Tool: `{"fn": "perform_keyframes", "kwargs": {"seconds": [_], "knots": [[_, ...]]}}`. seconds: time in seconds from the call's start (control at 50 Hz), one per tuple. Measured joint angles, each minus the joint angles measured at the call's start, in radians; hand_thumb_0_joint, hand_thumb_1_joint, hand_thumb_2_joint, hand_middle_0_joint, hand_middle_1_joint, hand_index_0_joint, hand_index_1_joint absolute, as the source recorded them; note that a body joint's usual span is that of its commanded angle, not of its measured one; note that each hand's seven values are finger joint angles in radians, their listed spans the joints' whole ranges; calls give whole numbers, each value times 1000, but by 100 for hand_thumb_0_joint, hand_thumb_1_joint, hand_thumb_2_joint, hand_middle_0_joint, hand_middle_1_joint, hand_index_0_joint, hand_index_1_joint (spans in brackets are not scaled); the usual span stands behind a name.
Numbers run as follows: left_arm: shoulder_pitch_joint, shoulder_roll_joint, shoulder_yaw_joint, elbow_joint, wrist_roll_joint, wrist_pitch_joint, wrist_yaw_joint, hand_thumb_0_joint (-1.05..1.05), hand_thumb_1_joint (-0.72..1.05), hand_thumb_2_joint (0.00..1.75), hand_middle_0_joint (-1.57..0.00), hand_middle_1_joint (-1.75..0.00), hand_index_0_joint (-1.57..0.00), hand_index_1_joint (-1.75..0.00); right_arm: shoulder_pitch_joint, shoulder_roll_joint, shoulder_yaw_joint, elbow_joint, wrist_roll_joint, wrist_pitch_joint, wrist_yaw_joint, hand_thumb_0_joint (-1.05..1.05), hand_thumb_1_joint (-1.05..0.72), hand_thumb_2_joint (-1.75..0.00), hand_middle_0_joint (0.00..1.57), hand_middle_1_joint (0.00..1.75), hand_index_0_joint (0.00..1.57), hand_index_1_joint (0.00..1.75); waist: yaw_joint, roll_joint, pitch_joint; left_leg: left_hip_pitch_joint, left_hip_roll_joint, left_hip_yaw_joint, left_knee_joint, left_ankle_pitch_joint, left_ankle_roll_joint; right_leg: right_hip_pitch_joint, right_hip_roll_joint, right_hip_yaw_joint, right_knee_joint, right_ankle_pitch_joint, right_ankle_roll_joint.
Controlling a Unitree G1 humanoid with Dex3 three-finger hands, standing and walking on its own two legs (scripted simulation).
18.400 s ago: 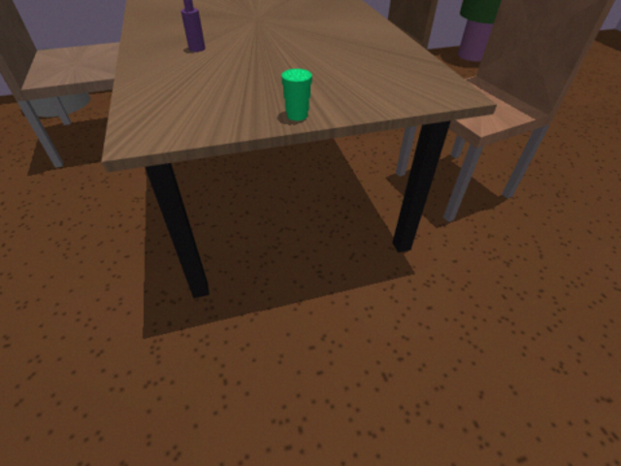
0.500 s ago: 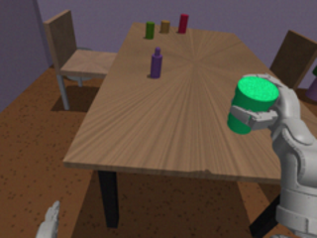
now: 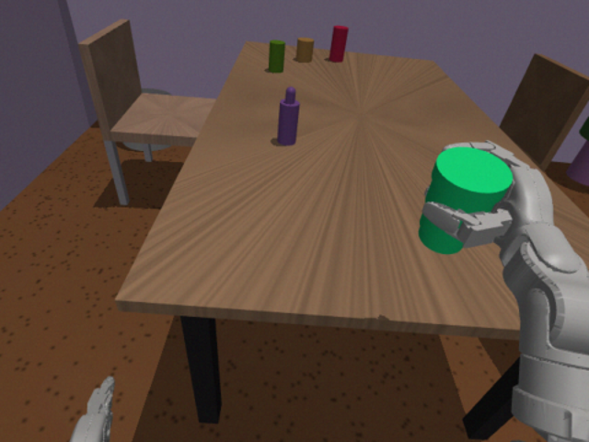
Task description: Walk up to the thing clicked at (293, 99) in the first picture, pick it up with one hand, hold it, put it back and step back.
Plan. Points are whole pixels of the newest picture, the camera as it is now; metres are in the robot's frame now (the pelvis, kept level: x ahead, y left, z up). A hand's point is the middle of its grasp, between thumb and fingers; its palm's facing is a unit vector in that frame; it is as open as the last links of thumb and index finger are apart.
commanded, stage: hold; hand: right
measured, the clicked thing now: (455, 206) +0.33 -0.17 +0.24
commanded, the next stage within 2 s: crouch in 1.08 s
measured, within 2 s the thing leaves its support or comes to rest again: neither
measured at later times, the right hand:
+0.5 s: hand (454, 195) +0.33 -0.17 +0.25, palm faces +0.08 +1.00 +0.00, open 10.2 cm
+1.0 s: hand (458, 193) +0.34 -0.17 +0.25, palm faces +0.10 +0.99 +0.01, open 10.2 cm
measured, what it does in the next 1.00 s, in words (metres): stands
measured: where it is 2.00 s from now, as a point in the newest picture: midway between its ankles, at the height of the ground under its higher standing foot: outside the picture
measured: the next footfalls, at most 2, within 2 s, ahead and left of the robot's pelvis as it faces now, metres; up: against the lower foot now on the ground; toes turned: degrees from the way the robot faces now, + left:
none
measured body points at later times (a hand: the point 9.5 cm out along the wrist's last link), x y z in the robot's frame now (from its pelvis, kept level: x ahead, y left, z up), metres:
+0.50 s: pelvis +0.00 +0.00 +0.00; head -0.05 +0.03 +0.45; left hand +0.18 +0.25 -0.07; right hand +0.32 -0.22 +0.25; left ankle -0.01 +0.14 -0.73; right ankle +0.04 -0.14 -0.73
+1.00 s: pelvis +0.00 +0.00 +0.00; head -0.05 +0.03 +0.45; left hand +0.18 +0.26 -0.07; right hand +0.32 -0.22 +0.26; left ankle -0.01 +0.14 -0.73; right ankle +0.04 -0.14 -0.73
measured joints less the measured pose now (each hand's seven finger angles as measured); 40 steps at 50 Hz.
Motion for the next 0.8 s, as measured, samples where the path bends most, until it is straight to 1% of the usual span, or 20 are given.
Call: {"fn": "perform_keyframes", "kwargs": {"seconds": [0.12,0.18,0.28,0.34,0.4,0.48,0.54,0.62,0.7,0.8], "knots": [[-17,4,13,-8,3,-6,3,-1,-52,4,-5,-6,-6,-5,8,2,3,14,8,14,1,0,40,-109,75,104,70,104,6,-10,-2,3,0,-4,-3,2,-1,4,0,-4,-1,0,-2],[-15,5,6,-12,2,-9,6,-1,-52,4,-5,-6,-6,-5,8,1,-5,19,14,4,-1,0,40,-109,75,104,70,104,7,-8,-4,0,1,-3,-1,1,-2,1,1,-3,-1,0,-2],[-5,-7,5,-7,4,-9,0,-1,-52,4,-5,-5,-6,-5,6,-5,-17,13,6,0,-7,0,41,-109,75,104,70,104,4,-2,-6,-1,-1,-3,0,-1,0,0,-1,-3,0,-2,-1],[-2,-3,11,4,3,-8,1,-1,-52,4,-5,-5,-6,-5,3,-5,-12,-7,-1,1,-6,0,41,-110,75,104,70,104,0,-4,-1,1,0,-2,-1,-1,-1,1,-1,-2,2,-4,-1],[2,3,6,0,1,-7,4,-1,-53,5,-5,-5,-6,-5,-5,-2,-1,-17,1,1,1,0,41,-110,75,104,70,104,-3,-7,3,5,1,-1,-3,-1,-2,3,0,-1,3,-5,-2],[-11,-2,-6,4,1,-2,3,-1,-53,5,-5,-6,-6,-5,-20,-1,4,28,12,14,13,0,41,-110,75,104,70,104,2,-7,0,9,1,-1,-7,0,-2,7,1,-1,-2,-2,-2],[-20,-6,0,-3,6,-2,0,-1,-53,4,-5,-6,-6,-5,-14,-5,-4,45,11,30,8,0,41,-110,75,104,70,104,8,-9,-3,7,1,-3,-7,1,-2,8,0,-4,-6,-1,-2],[-6,0,10,-21,3,-11,2,-1,-52,4,-5,-6,-6,-5,-3,2,-12,21,9,18,-6,0,41,-110,75,104,70,104,6,-8,-2,5,1,-3,-6,-1,-1,6,1,-4,-5,-3,-2],[8,1,1,-23,0,-11,2,-1,-53,5,-5,-5,-6,-5,-4,-1,-12,-9,7,-4,-7,0,41,-110,75,104,70,104,-1,-1,3,4,-1,-2,-2,-4,0,4,-2,-2,0,-6,0],[3,-3,-4,-4,4,0,0,-1,-53,5,-5,-5,-6,-5,-15,-3,-5,-11,2,15,-1,0,41,-110,75,104,70,104,-2,-3,4,8,-1,1,-7,-2,0,4,-1,1,0,-5,0]]}}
